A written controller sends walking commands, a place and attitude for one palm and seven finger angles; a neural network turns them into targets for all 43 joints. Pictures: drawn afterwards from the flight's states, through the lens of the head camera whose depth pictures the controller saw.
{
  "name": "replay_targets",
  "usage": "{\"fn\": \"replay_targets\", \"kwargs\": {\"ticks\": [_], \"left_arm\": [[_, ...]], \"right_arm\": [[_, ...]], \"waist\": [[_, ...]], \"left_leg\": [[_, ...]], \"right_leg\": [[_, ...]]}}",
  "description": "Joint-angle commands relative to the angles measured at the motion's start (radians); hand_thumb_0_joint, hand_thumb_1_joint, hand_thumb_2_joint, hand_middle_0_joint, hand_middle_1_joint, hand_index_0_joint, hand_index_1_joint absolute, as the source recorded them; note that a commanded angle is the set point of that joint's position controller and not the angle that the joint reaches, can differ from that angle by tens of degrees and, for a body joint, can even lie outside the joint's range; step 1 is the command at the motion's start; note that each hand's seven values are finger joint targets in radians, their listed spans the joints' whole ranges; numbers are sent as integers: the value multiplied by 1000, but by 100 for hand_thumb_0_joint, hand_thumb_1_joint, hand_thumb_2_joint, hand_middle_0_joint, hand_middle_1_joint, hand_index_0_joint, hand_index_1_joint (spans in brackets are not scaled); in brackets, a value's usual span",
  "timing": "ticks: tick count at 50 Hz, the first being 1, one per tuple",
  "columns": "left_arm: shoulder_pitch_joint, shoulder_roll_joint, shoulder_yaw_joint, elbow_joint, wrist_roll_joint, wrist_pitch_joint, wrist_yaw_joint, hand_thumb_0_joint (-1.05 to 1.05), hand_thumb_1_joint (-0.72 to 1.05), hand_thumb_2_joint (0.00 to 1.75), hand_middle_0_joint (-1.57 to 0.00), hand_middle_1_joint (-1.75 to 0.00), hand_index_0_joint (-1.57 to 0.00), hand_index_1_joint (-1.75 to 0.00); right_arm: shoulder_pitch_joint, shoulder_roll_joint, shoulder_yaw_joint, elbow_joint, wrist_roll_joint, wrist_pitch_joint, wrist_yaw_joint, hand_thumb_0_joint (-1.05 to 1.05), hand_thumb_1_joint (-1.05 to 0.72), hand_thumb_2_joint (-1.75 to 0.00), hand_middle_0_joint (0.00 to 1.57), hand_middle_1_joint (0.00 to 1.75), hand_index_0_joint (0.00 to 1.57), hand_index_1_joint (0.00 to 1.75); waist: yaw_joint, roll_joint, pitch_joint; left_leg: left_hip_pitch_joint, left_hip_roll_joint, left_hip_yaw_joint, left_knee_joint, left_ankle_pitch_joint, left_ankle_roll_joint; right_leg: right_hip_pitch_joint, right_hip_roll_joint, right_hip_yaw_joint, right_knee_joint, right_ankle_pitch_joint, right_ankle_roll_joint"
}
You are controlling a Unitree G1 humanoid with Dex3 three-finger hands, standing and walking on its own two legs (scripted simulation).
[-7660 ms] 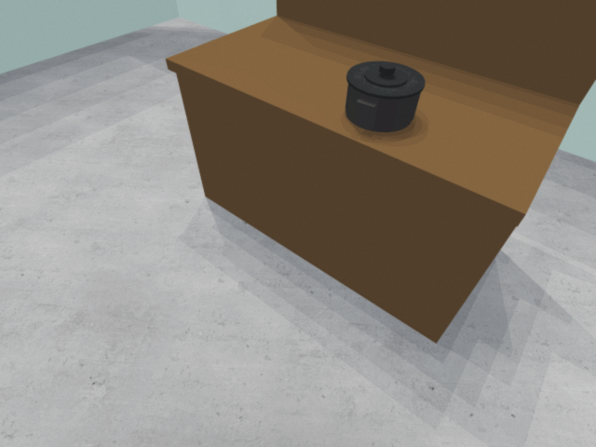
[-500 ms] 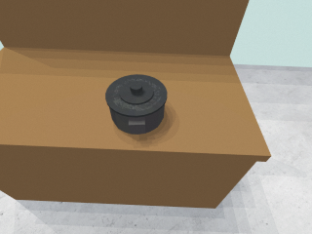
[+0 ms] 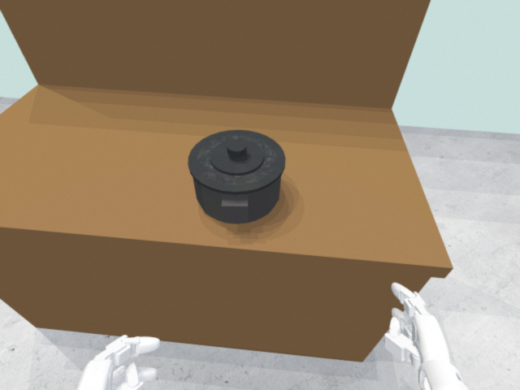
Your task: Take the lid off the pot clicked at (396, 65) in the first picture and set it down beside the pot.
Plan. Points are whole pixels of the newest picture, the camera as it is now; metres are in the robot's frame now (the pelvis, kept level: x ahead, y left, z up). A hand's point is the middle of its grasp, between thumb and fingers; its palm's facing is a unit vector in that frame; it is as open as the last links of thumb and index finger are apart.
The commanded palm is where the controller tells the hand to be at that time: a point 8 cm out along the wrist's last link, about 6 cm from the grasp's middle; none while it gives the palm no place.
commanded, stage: lift the closed hand beside the body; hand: left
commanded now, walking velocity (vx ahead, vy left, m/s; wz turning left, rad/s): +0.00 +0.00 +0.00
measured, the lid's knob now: (236, 148) +0.57 +0.10 +0.07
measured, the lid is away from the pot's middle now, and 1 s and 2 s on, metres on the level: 0.00 0.00 0.00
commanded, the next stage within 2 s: raise the hand higher, near the body in 0.24 s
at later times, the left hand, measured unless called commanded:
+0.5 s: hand (104, 378) +0.14 +0.23 -0.01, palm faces +0.25 -0.89 -0.38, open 3.1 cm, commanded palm +0.09 +0.27 +0.03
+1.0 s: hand (84, 333) +0.17 +0.24 +0.07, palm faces +0.32 -0.87 -0.38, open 3.1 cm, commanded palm +0.13 +0.27 +0.10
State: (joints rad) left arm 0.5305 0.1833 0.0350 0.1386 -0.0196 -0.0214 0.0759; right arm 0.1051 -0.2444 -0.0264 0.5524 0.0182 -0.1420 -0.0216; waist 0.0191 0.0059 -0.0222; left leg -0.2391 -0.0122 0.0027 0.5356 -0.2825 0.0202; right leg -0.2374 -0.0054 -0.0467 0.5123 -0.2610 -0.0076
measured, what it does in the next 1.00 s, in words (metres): stands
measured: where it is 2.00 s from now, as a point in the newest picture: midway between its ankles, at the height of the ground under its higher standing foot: outside the picture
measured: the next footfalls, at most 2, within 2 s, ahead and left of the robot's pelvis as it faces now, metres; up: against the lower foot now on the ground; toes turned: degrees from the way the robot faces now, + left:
none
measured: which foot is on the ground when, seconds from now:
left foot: down 0.00-1.00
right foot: down 0.00-1.00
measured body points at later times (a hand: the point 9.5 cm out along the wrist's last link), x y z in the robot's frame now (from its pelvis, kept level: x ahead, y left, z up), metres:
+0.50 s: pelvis +0.02 -0.01 +0.00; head +0.01 -0.02 +0.45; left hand +0.12 +0.27 +0.02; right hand +0.18 -0.23 -0.10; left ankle +0.00 +0.10 -0.74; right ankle +0.01 -0.11 -0.74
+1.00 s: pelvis +0.02 +0.01 +0.01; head +0.01 -0.01 +0.45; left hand +0.15 +0.28 +0.10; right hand +0.23 -0.20 -0.06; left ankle +0.00 +0.11 -0.74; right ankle +0.01 -0.11 -0.74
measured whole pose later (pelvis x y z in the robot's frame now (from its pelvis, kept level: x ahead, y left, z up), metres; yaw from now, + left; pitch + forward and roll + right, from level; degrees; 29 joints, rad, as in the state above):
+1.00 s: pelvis +0.02 +0.01 +0.01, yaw +0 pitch -4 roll -1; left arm 0.64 0.27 0.17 -0.31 -0.02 -0.06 0.09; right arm 0.17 -0.19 0.01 0.59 -0.01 -0.14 -0.05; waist 0.08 0.05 0.02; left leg -0.11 -0.02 0.00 0.46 -0.28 0.03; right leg -0.10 -0.01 -0.05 0.43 -0.26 0.00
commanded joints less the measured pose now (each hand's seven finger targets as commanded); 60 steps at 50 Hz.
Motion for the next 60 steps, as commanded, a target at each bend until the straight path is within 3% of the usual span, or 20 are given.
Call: {"fn": "replay_targets", "kwargs": {"ticks": [1,4,6,12,14,17,20,22,23,25,27,29,33,36,41,45,48,51,60], "left_arm": [[-42,136,77,-287,-7,-60,10,0,90,90,-108,-126,-108,-126],[-47,121,67,-249,-9,-44,14,0,90,90,-121,-140,-121,-140],[-27,135,84,-281,-9,-43,16,0,90,90,-130,-150,-130,-150],[47,176,147,-273,-4,-26,25,0,90,90,-130,-150,-130,-150],[35,172,138,-293,-3,-33,20,0,90,90,-130,-150,-130,-150],[91,210,188,-314,1,-37,27,0,90,90,-130,-150,-130,-150],[106,187,155,-375,3,-46,24,0,90,90,-130,-150,-130,-150],[162,200,188,-344,7,-45,27,0,90,90,-130,-150,-130,-150],[158,200,188,-357,6,-50,25,0,90,90,-130,-150,-130,-150],[132,207,190,-413,4,-65,24,0,90,90,-130,-150,-130,-150],[152,225,207,-465,7,-74,28,0,90,90,-130,-150,-130,-150],[171,200,184,-478,6,-77,26,0,90,90,-130,-150,-130,-150],[163,208,201,-507,5,-87,24,0,90,90,-130,-150,-130,-150],[147,213,201,-578,5,-98,25,0,90,90,-130,-150,-130,-150],[130,218,221,-585,0,-95,22,0,90,90,-130,-150,-130,-150],[84,227,221,-663,1,-105,22,0,90,90,-130,-150,-130,-150],[75,216,218,-655,-1,-101,20,0,90,90,-130,-150,-130,-150],[38,232,232,-695,-3,-108,21,0,90,90,-130,-150,-130,-150],[10,258,279,-725,-10,-121,28,0,90,90,-130,-150,-130,-150]], "right_arm": [[-19,-81,-9,-151,-2,-19,-32,0,-90,-90,20,30,20,30],[-15,-82,-2,-151,-5,-8,-45,0,-90,-90,20,30,20,30],[-16,-82,0,-152,-7,-9,-51,0,-90,-90,20,30,20,30],[-28,-76,5,-129,-11,-17,-57,0,-90,-90,20,30,20,30],[-40,-76,5,-127,-11,-23,-58,0,-90,-90,20,30,20,30],[-44,-71,1,-108,-11,-35,-59,0,-90,-90,20,30,20,30],[-46,-67,-2,-103,-12,-56,-55,0,-90,-90,20,30,20,30],[-47,-66,-11,-86,-13,-57,-53,0,-90,-90,20,30,20,30],[-52,-67,-15,-86,-11,-56,-54,0,-90,-90,20,30,20,30],[-55,-69,-18,-88,-10,-63,-56,0,-90,-90,20,30,20,30],[-54,-65,-18,-86,-10,-71,-55,0,-90,-90,20,30,20,30],[-50,-63,-19,-86,-11,-76,-53,0,-90,-90,20,30,20,30],[-50,-65,-25,-93,-9,-69,-51,0,-90,-90,20,30,20,30],[-43,-63,-20,-100,-13,-72,-49,0,-90,-90,20,30,20,30],[-46,-61,-15,-105,-16,-56,-46,0,-90,-90,20,30,20,30],[-39,-61,-6,-117,-19,-57,-40,0,-90,-90,20,30,20,30],[-42,-60,2,-118,-22,-51,-35,0,-90,-90,20,30,20,30],[-45,-64,4,-121,-22,-49,-36,0,-90,-90,20,30,20,30],[-46,-67,4,-112,-21,-51,-33,0,-90,-90,20,30,20,30]], "waist": [[-3,78,-41],[-17,7,6],[-3,45,-16],[19,16,-18],[18,-28,1],[37,10,-25],[35,25,-34],[41,-44,-22],[39,-49,-11],[37,-24,-14],[44,41,-24],[44,37,-20],[41,-11,5],[44,65,-5],[43,13,20],[44,77,1],[41,21,5],[43,56,14],[50,37,3]], "left_leg": [[26,-6,13,-92,57,1],[19,-7,9,-80,47,6],[41,-7,11,-82,81,7],[51,-2,1,-89,146,7],[43,1,-2,-98,137,9],[63,2,-2,-99,172,10],[80,5,-2,-104,208,11],[75,11,-6,-102,223,12],[72,10,1,-102,218,15],[90,9,6,-103,201,17],[113,13,2,-108,225,12],[120,16,0,-112,254,11],[123,20,2,-119,241,11],[147,23,-2,-127,263,8],[139,24,-2,-133,266,8],[160,30,-13,-143,274,2],[152,30,-18,-148,265,2],[156,34,-22,-155,255,0],[156,37,-24,-160,244,-2]], "right_leg": [[-10,-5,18,-120,45,-19],[-35,-3,12,-134,36,-13],[-7,-6,11,-129,70,-16],[38,-7,-1,-124,126,-15],[33,-9,-7,-129,106,-11],[61,-12,-2,-129,132,-13],[69,-18,-7,-121,162,-11],[71,-14,-13,-123,174,-9],[66,-16,-7,-128,174,-6],[57,-20,-1,-138,153,-4],[67,-20,1,-139,164,-9],[72,-21,-8,-131,186,-9],[63,-16,-8,-143,176,-7],[72,-19,-6,-142,182,-10],[75,-15,-7,-152,195,-10],[87,-16,-7,-151,180,-13],[91,-14,-12,-154,177,-13],[89,-14,-7,-159,161,-14],[104,-15,-4,-164,155,-14]]}}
